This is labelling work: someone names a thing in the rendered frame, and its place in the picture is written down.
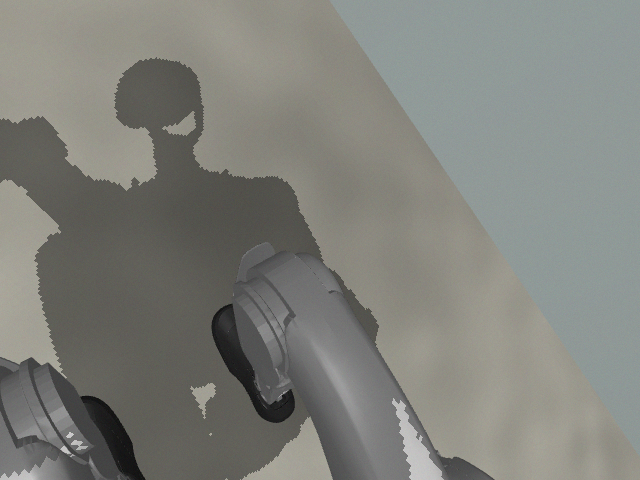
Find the right robot foot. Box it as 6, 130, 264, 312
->
212, 304, 295, 423

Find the left robot foot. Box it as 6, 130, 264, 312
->
80, 396, 146, 480

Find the right robot hand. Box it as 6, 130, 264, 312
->
436, 450, 495, 480

